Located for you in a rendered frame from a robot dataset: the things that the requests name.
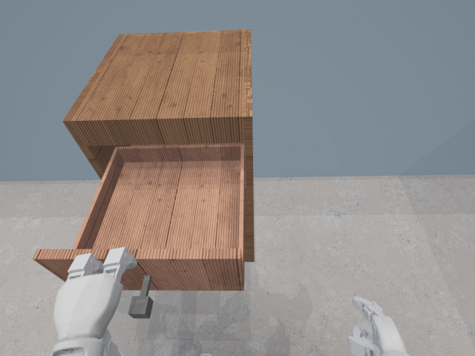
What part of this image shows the handle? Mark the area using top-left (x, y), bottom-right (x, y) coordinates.
top-left (128, 275), bottom-right (154, 319)

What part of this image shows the left robot forearm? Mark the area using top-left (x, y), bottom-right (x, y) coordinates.
top-left (51, 337), bottom-right (105, 356)

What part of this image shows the robot right hand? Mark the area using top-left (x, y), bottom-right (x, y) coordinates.
top-left (349, 296), bottom-right (407, 356)

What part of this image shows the drawer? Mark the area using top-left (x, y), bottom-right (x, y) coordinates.
top-left (33, 144), bottom-right (245, 291)

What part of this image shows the robot left hand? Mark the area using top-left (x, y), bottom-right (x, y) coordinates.
top-left (53, 247), bottom-right (137, 356)

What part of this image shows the cabinet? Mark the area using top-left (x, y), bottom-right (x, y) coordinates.
top-left (63, 29), bottom-right (255, 262)

